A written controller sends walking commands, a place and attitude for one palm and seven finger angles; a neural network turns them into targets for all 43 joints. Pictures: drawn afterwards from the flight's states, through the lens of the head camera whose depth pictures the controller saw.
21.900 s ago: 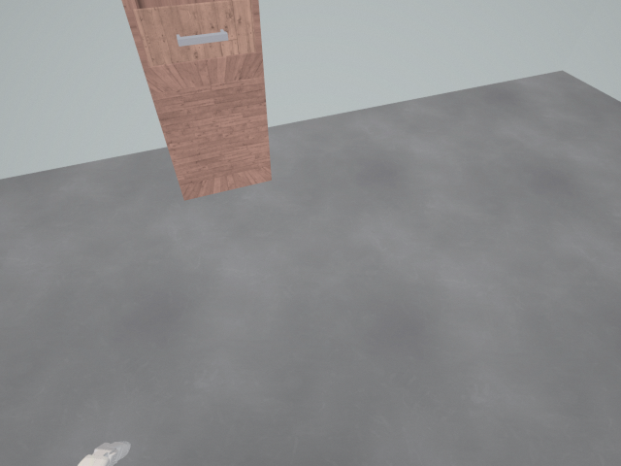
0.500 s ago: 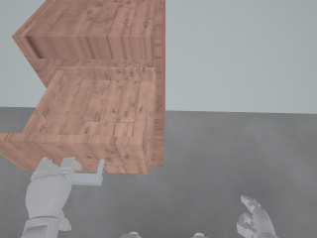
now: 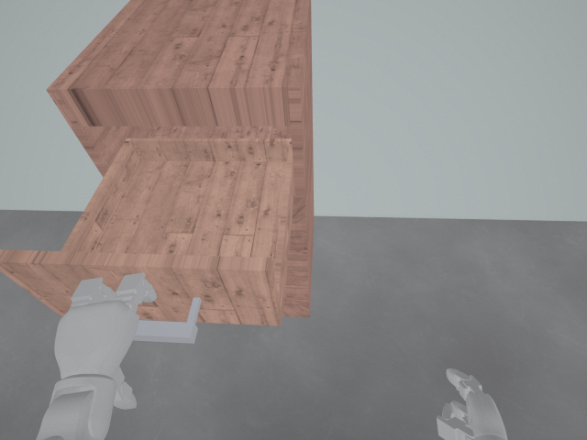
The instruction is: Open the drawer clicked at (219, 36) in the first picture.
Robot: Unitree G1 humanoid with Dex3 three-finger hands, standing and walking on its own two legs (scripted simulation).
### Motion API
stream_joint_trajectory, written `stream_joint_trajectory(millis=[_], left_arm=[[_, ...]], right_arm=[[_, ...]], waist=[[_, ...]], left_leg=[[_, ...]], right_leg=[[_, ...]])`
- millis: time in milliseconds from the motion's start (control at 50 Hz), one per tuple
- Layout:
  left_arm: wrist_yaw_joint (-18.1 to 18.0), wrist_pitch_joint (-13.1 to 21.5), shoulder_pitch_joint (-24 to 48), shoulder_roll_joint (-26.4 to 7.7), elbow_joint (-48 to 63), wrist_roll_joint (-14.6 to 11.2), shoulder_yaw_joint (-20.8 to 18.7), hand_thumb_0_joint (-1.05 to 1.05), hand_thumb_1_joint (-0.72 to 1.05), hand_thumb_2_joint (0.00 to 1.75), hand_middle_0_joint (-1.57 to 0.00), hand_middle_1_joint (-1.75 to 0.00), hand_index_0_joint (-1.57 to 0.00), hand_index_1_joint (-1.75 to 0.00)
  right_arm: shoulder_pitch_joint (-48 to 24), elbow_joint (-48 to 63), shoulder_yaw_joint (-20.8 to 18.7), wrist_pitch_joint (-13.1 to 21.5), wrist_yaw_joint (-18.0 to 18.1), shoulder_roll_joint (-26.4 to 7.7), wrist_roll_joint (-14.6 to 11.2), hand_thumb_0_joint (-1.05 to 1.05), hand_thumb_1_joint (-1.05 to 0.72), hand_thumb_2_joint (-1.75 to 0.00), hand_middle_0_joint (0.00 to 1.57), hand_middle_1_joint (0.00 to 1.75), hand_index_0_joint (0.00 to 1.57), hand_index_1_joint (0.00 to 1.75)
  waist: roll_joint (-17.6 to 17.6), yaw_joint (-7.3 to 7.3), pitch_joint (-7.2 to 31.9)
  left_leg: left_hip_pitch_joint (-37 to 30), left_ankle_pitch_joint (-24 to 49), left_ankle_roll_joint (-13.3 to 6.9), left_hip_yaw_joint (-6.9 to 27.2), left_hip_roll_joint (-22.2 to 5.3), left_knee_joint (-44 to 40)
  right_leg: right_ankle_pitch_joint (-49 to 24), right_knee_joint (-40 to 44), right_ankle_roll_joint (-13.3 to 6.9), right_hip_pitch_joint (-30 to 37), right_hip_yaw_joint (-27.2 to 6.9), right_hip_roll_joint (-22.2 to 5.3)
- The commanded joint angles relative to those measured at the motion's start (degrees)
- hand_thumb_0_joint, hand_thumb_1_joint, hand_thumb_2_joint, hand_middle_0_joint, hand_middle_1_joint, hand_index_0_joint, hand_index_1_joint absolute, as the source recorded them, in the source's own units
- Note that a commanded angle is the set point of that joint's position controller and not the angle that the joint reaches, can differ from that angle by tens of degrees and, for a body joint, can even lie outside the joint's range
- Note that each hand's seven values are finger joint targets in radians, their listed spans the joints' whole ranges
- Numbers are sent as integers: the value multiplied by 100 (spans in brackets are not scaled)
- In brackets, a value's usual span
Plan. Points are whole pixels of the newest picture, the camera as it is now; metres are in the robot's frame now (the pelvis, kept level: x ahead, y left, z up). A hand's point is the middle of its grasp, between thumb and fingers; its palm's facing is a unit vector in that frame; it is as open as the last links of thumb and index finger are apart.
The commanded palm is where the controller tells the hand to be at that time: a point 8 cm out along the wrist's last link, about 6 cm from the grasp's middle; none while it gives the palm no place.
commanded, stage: lift the hand off the handle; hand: left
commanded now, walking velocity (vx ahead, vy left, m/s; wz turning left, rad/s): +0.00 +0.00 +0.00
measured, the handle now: (141, 316) +0.27 +0.26 -0.01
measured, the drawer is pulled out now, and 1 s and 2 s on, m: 0.30 0.30 0.30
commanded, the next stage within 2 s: draw the hand back to the body in 1.00 s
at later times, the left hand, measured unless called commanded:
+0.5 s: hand (92, 318) +0.23 +0.26 +0.09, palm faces +0.09 -0.05 -0.99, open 13.7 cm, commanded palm +0.20 +0.26 +0.14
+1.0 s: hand (65, 283) +0.24 +0.27 +0.15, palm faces +0.12 -0.05 -0.99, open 13.9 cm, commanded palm +0.20 +0.26 +0.19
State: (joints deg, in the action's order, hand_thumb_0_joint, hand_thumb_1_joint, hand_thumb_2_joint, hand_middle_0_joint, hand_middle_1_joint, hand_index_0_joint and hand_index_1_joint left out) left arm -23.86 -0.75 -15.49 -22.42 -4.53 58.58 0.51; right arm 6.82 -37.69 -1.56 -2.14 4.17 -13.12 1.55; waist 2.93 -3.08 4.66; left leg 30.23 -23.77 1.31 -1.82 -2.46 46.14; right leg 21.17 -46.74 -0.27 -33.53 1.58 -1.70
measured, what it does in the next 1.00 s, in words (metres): stands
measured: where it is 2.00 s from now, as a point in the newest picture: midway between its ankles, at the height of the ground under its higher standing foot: outside the picture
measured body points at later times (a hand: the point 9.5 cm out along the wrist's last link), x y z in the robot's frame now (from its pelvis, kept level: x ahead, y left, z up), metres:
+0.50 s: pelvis +0.01 +0.00 +0.02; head +0.03 -0.03 +0.47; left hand +0.22 +0.26 +0.14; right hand +0.23 -0.21 -0.08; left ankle -0.01 +0.14 -0.70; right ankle +0.02 -0.12 -0.70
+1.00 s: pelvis +0.01 +0.01 +0.04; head +0.01 -0.03 +0.49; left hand +0.23 +0.27 +0.21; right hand +0.24 -0.19 -0.06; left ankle -0.01 +0.14 -0.70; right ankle +0.02 -0.12 -0.70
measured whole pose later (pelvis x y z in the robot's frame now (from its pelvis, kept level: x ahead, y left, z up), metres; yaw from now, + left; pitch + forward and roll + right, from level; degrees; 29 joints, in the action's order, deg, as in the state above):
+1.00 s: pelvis +0.01 +0.01 +0.04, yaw +1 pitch -2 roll +0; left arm -3.7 -2.8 -12.2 -29.3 15.1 50.9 -2.2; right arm 3.8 -37.3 0.9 -3.8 2.5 -13.6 0.1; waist 5.7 -6.3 -1.0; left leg 8.7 -14.6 0.7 -1.5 -1.2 25.0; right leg 12.6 -25.9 0.6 -11.5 2.5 -2.2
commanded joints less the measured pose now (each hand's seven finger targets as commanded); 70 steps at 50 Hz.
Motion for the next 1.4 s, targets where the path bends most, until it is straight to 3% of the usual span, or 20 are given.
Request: stream_joint_trajectory(millis=[0, 260, 320, 340, 500, 540, 580, 720, 780, 860, 880, 960, 1040, 1060, 1140, 1180, 1240, 1280, 1340, 1380], left_arm=[[-31, -19, 782, -1202, 1327, -112, -728, 0, -50, 30, -30, -120, -30, -120], [467, 240, 973, -1368, 1871, -176, -810, 0, -50, 30, -30, -120, -30, -120], [557, 238, 713, -1403, 2229, -273, -895, 0, -50, 30, -30, -120, -30, -120], [571, 246, 682, -1458, 2273, -279, -951, 0, -50, 30, -30, -120, -30, -120], [947, 9, 102, -1470, 2651, -449, -1027, 0, -50, 30, -30, -120, -30, -120], [1102, -75, 246, -1424, 2698, -515, -919, 0, -50, 30, -30, -120, -30, -120], [1238, -109, 201, -1613, 2757, -585, -1116, 0, -50, 30, -30, -120, -30, -120], [1493, 31, 838, -1592, 3209, -673, -910, 0, -50, 30, -30, -120, -30, -120], [1521, 42, 908, -1810, 3207, -642, -1128, 0, -50, 30, -30, -120, -30, -120], [1628, -48, 1285, -1808, 3084, -632, -1046, 0, -50, 30, -30, -120, -30, -120], [1672, -101, 1248, -1989, 3136, -693, -1258, 0, -50, 30, -30, -120, -30, -120], [1953, -323, 747, -1722, 2805, -854, -1038, 0, -50, 30, -30, -120, -30, -120], [2187, -330, 858, -1710, 2943, -912, -931, 0, -50, 30, -30, -120, -30, -120], [2183, -271, 939, -1802, 2976, -869, -1021, 0, -50, 30, -30, -120, -30, -120], [2014, 85, 721, -1767, 3612, -892, -1092, 0, -50, 30, -30, -120, -30, -120], [1827, 169, 447, -2154, 3619, -897, -1609, 0, -50, 30, -30, -120, -30, -120], [1630, 295, 537, -1881, 3595, -813, -1449, 0, -50, 30, -30, -120, -30, -120], [1564, 227, 401, -1924, 3377, -866, -1576, 0, -50, 30, -30, -120, -30, -120], [1603, 115, 590, -1770, 3123, -884, -1312, 0, -50, 30, -30, -120, -30, -120], [1677, 35, 689, -1851, 3189, -918, -1328, 0, -50, 30, -30, -120, -30, -120]], right_arm=[[-754, 958, -135, 284, 56, -624, 10, 0, -90, -90, 20, 30, 20, 30], [-837, 929, -135, 299, -6, -567, 26, 0, -90, -90, 20, 30, 20, 30], [-859, 960, -134, 305, -25, -545, 19, 0, -90, -90, 20, 30, 20, 30], [-852, 981, -108, 304, -28, -551, 36, 0, -90, -90, 20, 30, 20, 30], [-952, 1037, -38, 218, -121, -573, 0, 0, -90, -90, 20, 30, 20, 30], [-1002, 1045, -26, 173, -119, -586, -21, 0, -90, -90, 20, 30, 20, 30], [-1036, 1036, -21, 164, -103, -616, -31, 0, -90, -90, 20, 30, 20, 30], [-1064, 994, 30, 175, -93, -598, -28, 0, -90, -90, 20, 30, 20, 30], [-1162, 1027, 54, 179, -83, -621, -48, 0, -90, -90, 20, 30, 20, 30], [-1130, 970, 59, 152, -97, -590, -83, 0, -90, -90, 20, 30, 20, 30], [-1223, 1001, 71, 161, -107, -615, -113, 0, -90, -90, 20, 30, 20, 30], [-1128, 999, 76, 61, -174, -637, -143, 0, -90, -90, 20, 30, 20, 30], [-1182, 1083, 108, 35, -181, -693, -149, 0, -90, -90, 20, 30, 20, 30], [-1140, 1063, 94, 46, -175, -691, -131, 0, -90, -90, 20, 30, 20, 30], [-1114, 1172, 99, 156, -163, -699, -88, 0, -90, -90, 20, 30, 20, 30], [-1148, 1138, 72, 200, -134, -734, -82, 0, -90, -90, 20, 30, 20, 30], [-1103, 1057, 58, 199, -167, -655, -67, 0, -90, -90, 20, 30, 20, 30], [-1193, 1039, 43, 213, -179, -652, -118, 0, -90, -90, 20, 30, 20, 30], [-1113, 985, 11, 183, -167, -663, -128, 0, -90, -90, 20, 30, 20, 30], [-1240, 1037, 25, 210, -153, -672, -164, 0, -90, -90, 20, 30, 20, 30]], waist=[[-158, -79, 1058], [-19, -168, 837], [87, -269, 1071], [-77, -244, 984], [-166, -350, 739], [-334, -304, 539], [-280, -328, 500], [91, -264, 317], [202, -357, 342], [106, -374, 496], [257, -410, 592], [-152, -407, 303], [-144, -357, 228], [-245, -350, 273], [-1, -405, 637], [107, -453, 609], [158, -393, 302], [228, -397, 185], [-7, -350, 168], [65, -355, 237]], left_leg=[[-642, 1058, -233, -50, 397, -866], [-1233, 1469, -217, -34, 399, -1321], [-1455, 1867, -211, -38, 403, -1381], [-1432, 1925, -223, -37, 401, -1391], [-1626, 2234, -209, -41, 363, -1710], [-1613, 2094, -224, -49, 376, -1823], [-1730, 2117, -221, -33, 355, -1897], [-1988, 2058, -214, 25, 337, -2156], [-2049, 2041, -197, 54, 332, -2248], [-2142, 2220, -198, 38, 350, -2388], [-2181, 2299, -179, 66, 337, -2405], [-2056, 2382, -187, -23, 346, -2512], [-2066, 2200, -210, -51, 343, -2569], [-2071, 2172, -213, -51, 342, -2558], [-2273, 2330, -221, -11, 336, -2442], [-2217, 2297, -180, 27, 301, -2366], [-2139, 2212, -162, 1, 330, -2359], [-2078, 2104, -142, 22, 320, -2359], [-2038, 1943, -171, -17, 344, -2442], [-2068, 1840, -167, 17, 334, -2477]], right_leg=[[-980, 1022, -101, 1043, -46, 203], [-1213, 1441, -101, 1487, -18, 221], [-1645, 1471, -109, 1812, -23, 215], [-1737, 1486, -80, 1807, -16, 207], [-2030, 1714, -53, 2220, 21, 176], [-1908, 1832, -28, 2231, 50, 181], [-1912, 1952, -47, 2356, 7, 192], [-1562, 2201, -58, 2374, 100, 206], [-1478, 2310, -85, 2509, 65, 216], [-1613, 2340, -79, 2692, 133, 199], [-1715, 2367, -101, 2855, 70, 210], [-1929, 2393, -48, 2928, 149, 200], [-1782, 2470, -29, 2907, 135, 198], [-1745, 2473, -24, 2895, 135, 202], [-1856, 2449, -32, 2927, 128, 178], [-1850, 2465, -54, 2915, 38, 211], [-1638, 2487, -72, 2638, 98, 174], [-1527, 2518, -94, 2598, 38, 204], [-1372, 2526, -53, 2550, 113, 183], [-1277, 2548, -65, 2624, 58, 196]])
